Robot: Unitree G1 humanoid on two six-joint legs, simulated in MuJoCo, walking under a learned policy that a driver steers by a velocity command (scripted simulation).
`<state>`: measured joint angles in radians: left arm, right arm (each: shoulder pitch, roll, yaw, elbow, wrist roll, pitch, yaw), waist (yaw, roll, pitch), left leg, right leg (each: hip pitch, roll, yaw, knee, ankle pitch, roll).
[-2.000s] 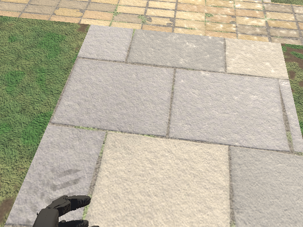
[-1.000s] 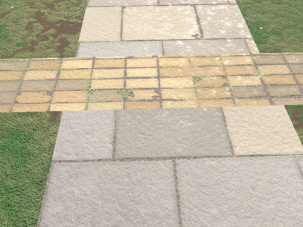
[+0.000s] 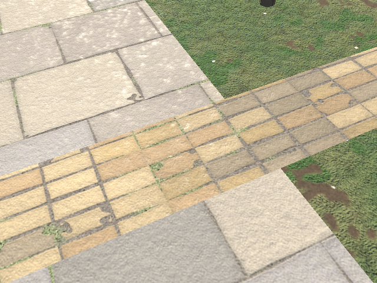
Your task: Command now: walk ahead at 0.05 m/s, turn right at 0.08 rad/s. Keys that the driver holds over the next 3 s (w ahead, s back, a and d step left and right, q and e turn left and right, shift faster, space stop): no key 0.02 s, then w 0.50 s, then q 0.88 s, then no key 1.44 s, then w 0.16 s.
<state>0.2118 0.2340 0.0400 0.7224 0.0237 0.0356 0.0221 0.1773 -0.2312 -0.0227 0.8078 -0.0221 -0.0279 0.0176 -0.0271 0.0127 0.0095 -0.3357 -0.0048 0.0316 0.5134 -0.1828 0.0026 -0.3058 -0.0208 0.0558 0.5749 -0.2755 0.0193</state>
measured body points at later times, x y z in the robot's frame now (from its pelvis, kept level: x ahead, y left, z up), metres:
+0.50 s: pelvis +0.14 +0.01 +0.01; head +0.17 +0.02 +0.46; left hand +0.34 +0.25 -0.08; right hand +0.12 -0.26 -0.11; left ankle +0.06 +0.11 -0.73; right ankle +0.25 -0.15 -0.68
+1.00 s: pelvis +0.30 -0.04 +0.01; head +0.33 -0.03 +0.46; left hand +0.37 +0.26 -0.10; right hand +0.49 -0.29 -0.09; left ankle +0.33 +0.10 -0.69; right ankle +0.36 -0.14 -0.73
